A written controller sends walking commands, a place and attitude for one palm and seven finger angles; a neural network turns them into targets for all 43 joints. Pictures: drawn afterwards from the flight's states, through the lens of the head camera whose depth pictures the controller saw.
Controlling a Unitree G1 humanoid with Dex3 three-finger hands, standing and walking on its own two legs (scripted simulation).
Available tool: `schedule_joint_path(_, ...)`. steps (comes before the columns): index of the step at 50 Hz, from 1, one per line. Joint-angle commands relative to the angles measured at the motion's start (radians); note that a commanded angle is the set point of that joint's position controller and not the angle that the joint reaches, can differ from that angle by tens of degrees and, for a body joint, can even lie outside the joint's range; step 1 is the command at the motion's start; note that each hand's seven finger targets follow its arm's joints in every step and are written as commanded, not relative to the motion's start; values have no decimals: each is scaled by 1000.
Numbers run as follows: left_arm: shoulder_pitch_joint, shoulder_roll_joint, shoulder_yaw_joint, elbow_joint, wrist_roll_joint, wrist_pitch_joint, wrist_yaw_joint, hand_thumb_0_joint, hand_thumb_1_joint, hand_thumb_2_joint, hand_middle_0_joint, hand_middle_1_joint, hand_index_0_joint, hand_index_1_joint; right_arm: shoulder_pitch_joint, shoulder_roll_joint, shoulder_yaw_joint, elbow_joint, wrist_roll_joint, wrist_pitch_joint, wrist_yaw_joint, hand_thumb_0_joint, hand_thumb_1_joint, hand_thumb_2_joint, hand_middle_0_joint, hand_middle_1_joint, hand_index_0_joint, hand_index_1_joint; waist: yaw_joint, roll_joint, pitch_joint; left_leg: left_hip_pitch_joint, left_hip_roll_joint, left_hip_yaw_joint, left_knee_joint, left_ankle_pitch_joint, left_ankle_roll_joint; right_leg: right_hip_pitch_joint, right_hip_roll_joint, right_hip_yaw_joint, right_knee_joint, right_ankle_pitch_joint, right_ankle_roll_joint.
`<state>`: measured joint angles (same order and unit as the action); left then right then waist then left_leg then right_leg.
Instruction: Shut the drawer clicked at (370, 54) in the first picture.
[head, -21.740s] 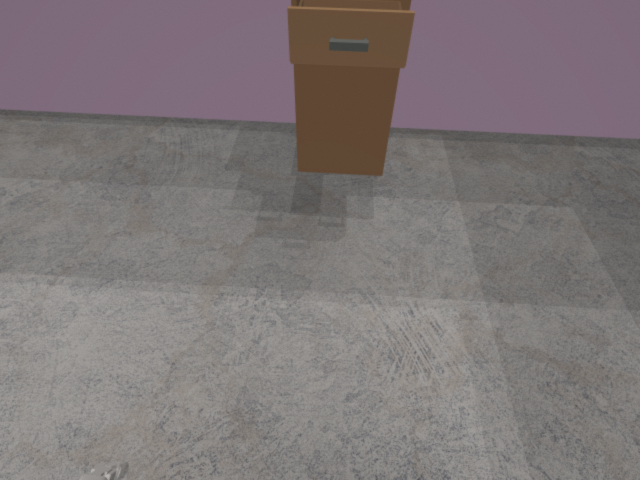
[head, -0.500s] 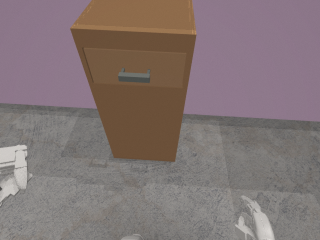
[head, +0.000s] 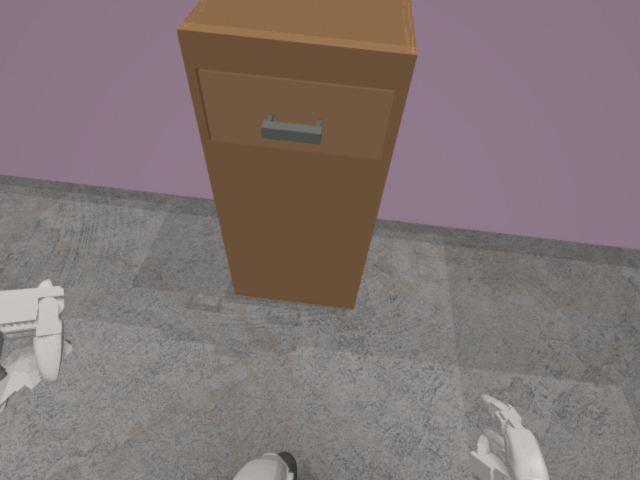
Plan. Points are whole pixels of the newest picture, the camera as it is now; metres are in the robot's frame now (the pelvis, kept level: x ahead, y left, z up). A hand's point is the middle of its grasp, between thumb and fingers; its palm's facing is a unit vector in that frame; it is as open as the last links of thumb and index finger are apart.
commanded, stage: step back with the hand held close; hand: left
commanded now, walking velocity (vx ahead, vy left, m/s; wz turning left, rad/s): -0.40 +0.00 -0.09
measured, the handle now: (293, 126) +0.75 +0.10 +0.00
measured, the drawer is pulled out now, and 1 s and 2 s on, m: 0.00 0.00 0.00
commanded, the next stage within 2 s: stop stepping back and stand still in 0.18 s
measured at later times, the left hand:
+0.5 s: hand out of the picture +0.13 +0.28 +0.18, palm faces +0.30 -0.87 -0.40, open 3.2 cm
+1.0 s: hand out of the picture +0.08 +0.29 +0.17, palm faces +0.32 -0.87 -0.38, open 3.2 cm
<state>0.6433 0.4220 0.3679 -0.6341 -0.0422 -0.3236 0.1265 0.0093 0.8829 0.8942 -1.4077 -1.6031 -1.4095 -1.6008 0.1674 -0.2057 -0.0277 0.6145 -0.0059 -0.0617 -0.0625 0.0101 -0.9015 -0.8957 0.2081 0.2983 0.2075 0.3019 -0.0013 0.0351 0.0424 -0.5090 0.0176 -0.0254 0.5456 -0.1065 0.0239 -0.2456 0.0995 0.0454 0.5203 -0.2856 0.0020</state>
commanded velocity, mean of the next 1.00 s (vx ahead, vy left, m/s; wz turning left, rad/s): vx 0.01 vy -0.04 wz -0.03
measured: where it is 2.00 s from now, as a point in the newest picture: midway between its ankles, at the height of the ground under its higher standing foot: outside the picture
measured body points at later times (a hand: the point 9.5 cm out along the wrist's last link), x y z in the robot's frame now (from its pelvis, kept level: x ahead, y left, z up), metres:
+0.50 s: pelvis -0.09 +0.05 +0.00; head -0.08 +0.09 +0.45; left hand +0.11 +0.33 +0.20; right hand +0.04 -0.20 -0.07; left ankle +0.02 +0.10 -0.73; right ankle -0.10 -0.10 -0.70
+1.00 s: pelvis -0.14 +0.07 +0.00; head -0.16 +0.09 +0.45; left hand +0.05 +0.34 +0.19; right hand -0.04 -0.19 -0.08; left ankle -0.07 +0.18 -0.73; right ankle -0.17 -0.02 -0.70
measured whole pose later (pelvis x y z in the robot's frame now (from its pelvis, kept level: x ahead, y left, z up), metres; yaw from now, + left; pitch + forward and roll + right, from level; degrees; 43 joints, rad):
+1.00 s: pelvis -0.14 +0.07 +0.00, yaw -6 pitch -3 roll +0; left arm 0.56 0.37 0.37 -0.54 -0.02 -0.19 0.16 0.01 0.89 0.89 -1.41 -1.60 -1.41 -1.60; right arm 0.27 -0.19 0.00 0.66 -0.02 -0.12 -0.08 0.01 -0.90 -0.90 0.20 0.30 0.20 0.30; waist -0.04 -0.05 -0.01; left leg -0.32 0.01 0.06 0.60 -0.24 0.03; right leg -0.32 0.02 -0.03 0.87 -0.49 -0.03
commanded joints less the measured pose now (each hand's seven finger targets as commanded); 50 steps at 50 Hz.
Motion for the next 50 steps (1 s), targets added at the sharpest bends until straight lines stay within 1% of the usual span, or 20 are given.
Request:
schedule_joint_path(1, -58, 174, 139, -150, -19, -55, 19, 0, 900, 900, -1400, -1600, -1400, -1600, -81, -128, -44, -160, 3, -49, -30, 0, -900, -900, 200, 300, 200, 300, -28, 27, -103, 382, 68, -79, -65, -100, -3, -294, -106, 45, -167, 17, -15)
schedule_joint_path(4, -51, 157, 170, -125, -13, -68, 8, 0, 900, 900, -1400, -1600, -1400, -1600, -91, -166, -49, -177, -18, -73, -32, 0, -900, -900, 200, 300, 200, 300, -15, 256, -100, -36, 279, -355, -512, -663, 75, 82, 48, -21, 188, -136, 4)
schedule_joint_path(5, -42, 154, 176, -119, -10, -56, 5, 0, 900, 900, -1400, -1600, -1400, -1600, -89, -153, -49, -171, -32, -70, -29, 0, -900, -900, 200, 300, 200, 300, 0, 239, -129, -124, 325, -377, -560, -677, 83, 169, 50, -20, 325, -161, -8)
schedule_joint_path(10, -11, 130, 111, -175, -38, -24, 7, 0, 900, 900, -1400, -1600, -1400, -1600, -66, -111, -51, -157, -19, -75, 12, 0, -900, -900, 200, 300, 200, 300, 18, 162, -244, 181, 214, -74, -356, -330, -14, 43, -23, -78, 13, -244, -40)
schedule_joint_path(11, -35, 138, 101, -197, -36, -25, 9, 0, 900, 900, -1400, -1600, -1400, -1600, -52, -105, -49, -150, -16, -68, 14, 0, -900, -900, 200, 300, 200, 300, 9, 102, -226, 249, 150, -1, -218, -281, -43, -43, -87, -25, -140, -210, -54)
schedule_joint_path(13, -75, 205, 146, -244, -19, -34, 28, 0, 900, 900, -1400, -1600, -1400, -1600, -8, -88, -42, -118, -24, -53, 10, 0, -900, -900, 200, 300, 200, 300, -22, -117, -199, 452, 20, 32, 249, -175, -72, -434, -395, 325, -425, -204, -156)
schedule_joint_path(14, -158, 213, 133, -255, -1, -27, 34, 0, 900, 900, -1400, -1600, -1400, -1600, -32, -86, -28, -129, -35, -55, 8, 0, -900, -900, 200, 300, 200, 300, -8, -166, -127, 356, -21, 40, 372, -241, -72, -434, -430, 286, -413, -125, -178)
schedule_joint_path(16, -128, 127, 89, -135, 6, 21, 24, 0, 900, 900, -1400, -1600, -1400, -1600, -53, -96, -35, -136, -9, -46, -3, 0, -900, -900, 200, 300, 200, 300, -18, -253, -44, 264, 15, -16, 420, -268, -41, -417, -359, 169, -311, -203, -155)
schedule_joint_path(18, -148, 142, 104, -130, -3, 35, 19, 0, 900, 900, -1400, -1600, -1400, -1600, -71, -109, -14, -153, -2, -51, -22, 0, -900, -900, 200, 300, 200, 300, -35, -66, 8, 274, 21, -5, -23, -204, -35, -321, -234, 36, -118, -142, -66)
schedule_joint_path(20, -131, 159, 135, -182, 4, 5, 25, 0, 900, 900, -1400, -1600, -1400, -1600, -50, -143, -12, -162, -3, -100, -32, 0, -900, -900, 200, 300, 200, 300, 1, 300, -67, 248, 237, -321, -350, -215, 51, -201, -60, -35, 190, -168, 2)
schedule_joint_path(22, -102, 162, 158, -183, -3, -1, 25, 0, 900, 900, -1400, -1600, -1400, -1600, -26, -108, -14, -155, -7, -135, -20, 0, -900, -900, 200, 300, 200, 300, -8, 210, -158, 224, 285, -448, -485, -612, 60, -145, -43, 25, 380, -236, 5)
schedule_joint_path(24, -45, 142, 141, -241, 1, 12, 26, 0, 900, 900, -1400, -1600, -1400, -1600, -36, -103, -12, -159, -13, -142, 0, 0, -900, -900, 200, 300, 200, 300, 0, 118, -173, 260, 271, -373, -482, -582, 10, -127, -51, 18, 374, -190, -3)
schedule_joint_path(31, 68, 126, 101, -201, 5, 90, 46, 0, 900, 900, -1400, -1600, -1400, -1600, -35, -119, -18, -157, -27, -99, 0, 0, -900, -900, 200, 300, 200, 300, 9, 178, -130, 161, 127, -74, -473, -455, -87, 178, 8, -157, -41, -229, -40)
schedule_joint_path(33, 63, 161, 133, -187, 4, 107, 45, 0, 900, 900, -1400, -1600, -1400, -1600, -22, -106, -18, -151, -27, -72, -10, 0, -900, -900, 200, 300, 200, 300, 1, 50, -137, 169, 45, 38, -258, -350, -74, 181, -70, -95, -223, -160, -69)
schedule_joint_path(36, -96, 215, 182, -216, -14, 95, 41, 0, 900, 900, -1400, -1600, -1400, -1600, -23, -110, -23, -116, -24, -46, -11, 0, -900, -900, 200, 300, 200, 300, -9, -217, -108, 125, -1, 34, 406, -203, -44, -147, -430, 242, -361, -376, -242)
schedule_joint_path(38, -122, 137, 123, -96, -12, 108, 35, 0, 900, 900, -1400, -1600, -1400, -1600, -4, -120, -33, -113, -4, -52, -12, 0, -900, -900, 200, 300, 200, 300, -33, -233, -28, 62, 23, -8, 491, -262, -34, -252, -405, 230, -348, -552, -208)
schedule_joint_path(43, -188, 100, 53, -127, 13, 76, 47, 0, 900, 900, -1400, -1600, -1400, -1600, -55, -119, -8, -116, 0, -96, -44, 0, -900, -900, 200, 300, 200, 300, -34, 4, 53, 286, 37, 77, -68, -286, 15, -236, -267, 25, -105, -389, -121)
schedule_joint_path(45, -174, 117, 85, -204, 21, 48, 50, 0, 900, 900, -1400, -1600, -1400, -1600, -28, -140, -3, -138, -5, -115, -40, 0, -900, -900, 200, 300, 200, 300, -20, 265, 40, 318, 232, -307, -277, -391, 119, -291, -94, -81, 209, -251, -28)
schedule_joint_path(47, -163, 165, 141, -210, 30, 43, 47, 0, 900, 900, -1400, -1600, -1400, -1600, -31, -101, 0, -134, -13, -130, -24, 0, -900, -900, 200, 300, 200, 300, -24, 282, 27, 124, 318, -507, -470, -714, 164, -209, -91, -37, 485, -247, -26)
schedule_joint_path(50, -23, 134, 139, -196, 19, 50, 46, 0, 900, 900, -1400, -1600, -1400, -1600, -28, -100, -5, -131, -8, -132, -5, 0, -900, -900, 200, 300, 200, 300, 4, 122, -38, 71, 247, -240, -368, -494, 115, 0, -100, -77, 250, -215, -26)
